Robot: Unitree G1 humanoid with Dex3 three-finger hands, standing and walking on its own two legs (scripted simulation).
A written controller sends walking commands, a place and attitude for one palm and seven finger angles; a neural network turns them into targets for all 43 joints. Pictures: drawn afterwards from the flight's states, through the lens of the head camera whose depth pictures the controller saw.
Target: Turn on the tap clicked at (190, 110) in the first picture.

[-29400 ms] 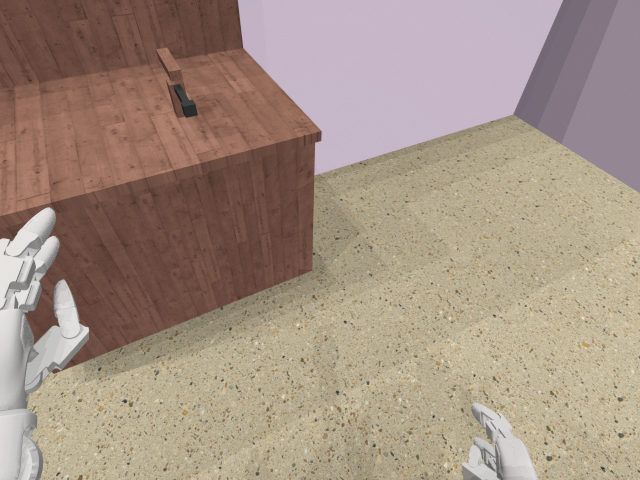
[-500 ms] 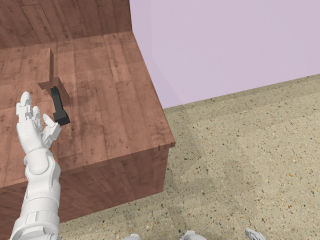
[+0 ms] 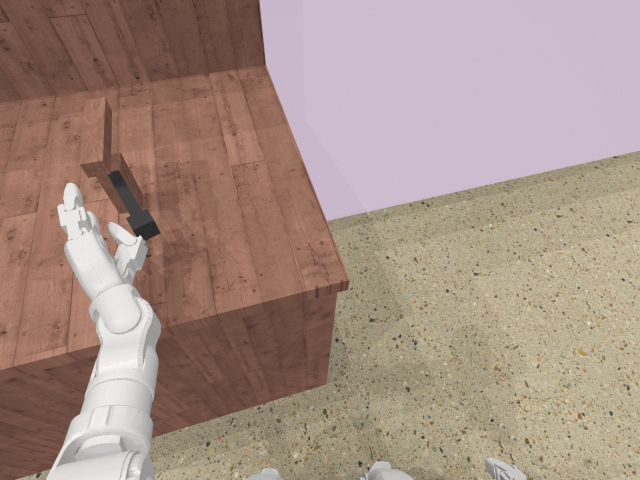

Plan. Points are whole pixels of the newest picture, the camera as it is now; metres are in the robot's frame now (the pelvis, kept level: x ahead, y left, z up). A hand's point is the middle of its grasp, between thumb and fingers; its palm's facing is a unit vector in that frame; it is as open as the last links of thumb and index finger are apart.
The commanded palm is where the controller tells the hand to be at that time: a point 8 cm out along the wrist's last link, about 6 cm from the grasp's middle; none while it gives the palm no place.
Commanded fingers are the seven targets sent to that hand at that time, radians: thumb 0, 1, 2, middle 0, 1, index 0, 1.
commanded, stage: push the lever round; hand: left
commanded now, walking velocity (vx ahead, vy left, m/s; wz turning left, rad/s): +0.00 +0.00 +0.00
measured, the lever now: (143, 225) +0.42 +0.25 +0.06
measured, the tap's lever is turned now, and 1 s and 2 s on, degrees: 19 48 75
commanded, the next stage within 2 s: lift the hand up off the lever in 1.92 s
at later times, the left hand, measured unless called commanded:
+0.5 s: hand (167, 232) +0.41 +0.21 +0.06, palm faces +0.71 -0.70 -0.07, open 7.6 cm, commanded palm +0.36 +0.23 +0.06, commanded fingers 0.00 0.90 0.90 -0.15 -0.15 -0.15 -0.15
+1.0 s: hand (192, 214) +0.44 +0.19 +0.05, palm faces +0.78 -0.63 -0.08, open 7.7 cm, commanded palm +0.40 +0.21 +0.06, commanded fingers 0.00 0.90 0.90 -0.15 -0.15 -0.15 -0.15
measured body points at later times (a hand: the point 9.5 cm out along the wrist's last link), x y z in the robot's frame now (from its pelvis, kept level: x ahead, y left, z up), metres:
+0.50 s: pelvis +0.00 -0.01 +0.00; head +0.06 +0.00 +0.45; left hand +0.37 +0.25 +0.06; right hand +0.09 -0.26 -0.13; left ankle -0.01 +0.11 -0.69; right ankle +0.03 -0.10 -0.69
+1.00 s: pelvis +0.00 -0.01 +0.00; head +0.07 +0.00 +0.44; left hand +0.40 +0.22 +0.06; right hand +0.07 -0.25 -0.14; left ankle -0.01 +0.11 -0.69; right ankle +0.03 -0.10 -0.69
